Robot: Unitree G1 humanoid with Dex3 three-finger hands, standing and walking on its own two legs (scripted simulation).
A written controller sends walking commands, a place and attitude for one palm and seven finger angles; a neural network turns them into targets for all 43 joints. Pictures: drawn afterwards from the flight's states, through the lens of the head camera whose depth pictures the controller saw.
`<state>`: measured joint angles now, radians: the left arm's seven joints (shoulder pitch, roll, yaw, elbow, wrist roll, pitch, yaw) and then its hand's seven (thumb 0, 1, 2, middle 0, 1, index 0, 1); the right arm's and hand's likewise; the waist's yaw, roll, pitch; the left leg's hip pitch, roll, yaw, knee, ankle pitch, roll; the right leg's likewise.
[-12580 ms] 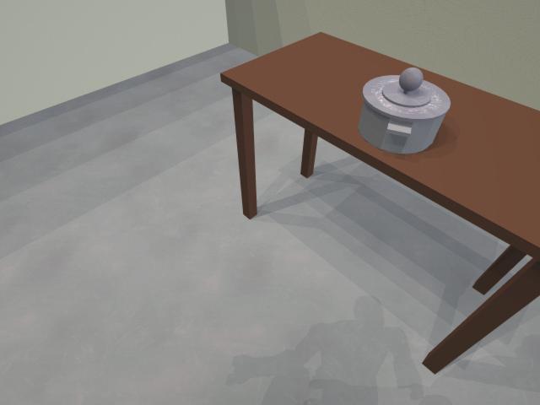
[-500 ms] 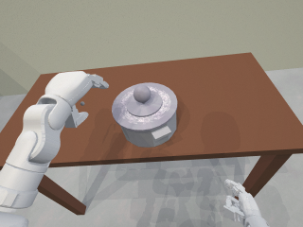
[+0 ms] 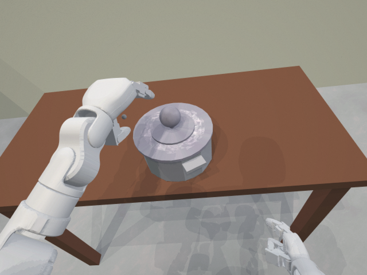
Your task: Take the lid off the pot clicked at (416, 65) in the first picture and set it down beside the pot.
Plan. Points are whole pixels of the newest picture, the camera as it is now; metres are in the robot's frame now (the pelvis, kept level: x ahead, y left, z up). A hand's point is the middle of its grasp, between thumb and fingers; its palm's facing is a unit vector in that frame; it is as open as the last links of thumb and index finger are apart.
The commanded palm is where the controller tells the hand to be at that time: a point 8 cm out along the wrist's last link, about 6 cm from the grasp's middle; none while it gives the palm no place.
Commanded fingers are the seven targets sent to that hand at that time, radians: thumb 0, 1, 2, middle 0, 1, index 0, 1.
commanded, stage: move the open hand above the knob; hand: left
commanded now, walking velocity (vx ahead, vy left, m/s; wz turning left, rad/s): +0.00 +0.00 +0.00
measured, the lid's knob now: (170, 116) +0.45 +0.07 +0.11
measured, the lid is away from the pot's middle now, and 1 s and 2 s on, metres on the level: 0.00 0.00 0.00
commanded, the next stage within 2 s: lower the open fingers around the knob in 1.26 s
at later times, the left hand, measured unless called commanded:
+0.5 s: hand (154, 101) +0.41 +0.09 +0.20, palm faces -0.02 -0.10 -0.99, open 10.5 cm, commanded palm +0.38 +0.10 +0.26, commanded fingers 0.00 -0.41 1.61 -0.83 -0.08 -0.83 -0.08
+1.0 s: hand (161, 99) +0.41 +0.07 +0.20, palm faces -0.03 -0.11 -0.99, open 10.5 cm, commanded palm +0.38 +0.09 +0.26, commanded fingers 0.00 -0.41 1.61 -0.83 -0.08 -0.83 -0.08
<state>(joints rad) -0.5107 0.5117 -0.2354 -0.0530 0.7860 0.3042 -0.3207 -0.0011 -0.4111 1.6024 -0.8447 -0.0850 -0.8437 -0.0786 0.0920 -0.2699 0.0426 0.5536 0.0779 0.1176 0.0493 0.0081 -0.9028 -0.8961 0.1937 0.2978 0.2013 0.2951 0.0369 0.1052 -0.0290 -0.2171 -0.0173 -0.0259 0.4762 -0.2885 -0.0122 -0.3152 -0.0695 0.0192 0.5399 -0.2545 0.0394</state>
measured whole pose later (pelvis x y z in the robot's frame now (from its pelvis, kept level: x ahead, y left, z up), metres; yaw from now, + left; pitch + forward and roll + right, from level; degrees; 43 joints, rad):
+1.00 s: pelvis +0.00 +0.00 +0.00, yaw -1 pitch +2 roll +2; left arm -0.78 0.36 -0.37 0.27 0.81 0.38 -0.26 0.00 -0.41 1.60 -0.84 -0.09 -0.84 -0.08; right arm 0.10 -0.27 0.03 0.60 0.08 0.14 0.04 0.01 -0.90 -0.90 0.19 0.30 0.20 0.29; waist 0.00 0.09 -0.04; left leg -0.20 -0.01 -0.01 0.45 -0.28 -0.02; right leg -0.32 -0.06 0.03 0.54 -0.25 0.03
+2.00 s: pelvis +0.01 +0.00 +0.00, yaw -1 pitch +2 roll +2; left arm -0.78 0.28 -0.41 0.44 0.82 0.43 -0.24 0.00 -0.41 1.60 -0.84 -0.08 -0.84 -0.08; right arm 0.10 -0.26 0.03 0.62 0.08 0.13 0.03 0.01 -0.90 -0.90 0.19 0.30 0.20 0.29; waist -0.01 0.09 -0.05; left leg -0.20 -0.02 -0.01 0.45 -0.28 -0.01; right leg -0.32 -0.07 0.03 0.53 -0.26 0.04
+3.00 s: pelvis +0.01 +0.00 +0.00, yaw +0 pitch +2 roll +2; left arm -0.79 0.21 -0.45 0.54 0.83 0.47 -0.19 0.00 -0.37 1.52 -0.81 -0.08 -0.83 -0.08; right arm 0.09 -0.24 0.03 0.64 0.08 0.13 0.02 0.01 -0.90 -0.90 0.19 0.30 0.20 0.29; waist -0.01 0.09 -0.06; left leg -0.21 -0.02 -0.01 0.45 -0.28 -0.01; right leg -0.32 -0.07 0.03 0.54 -0.26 0.04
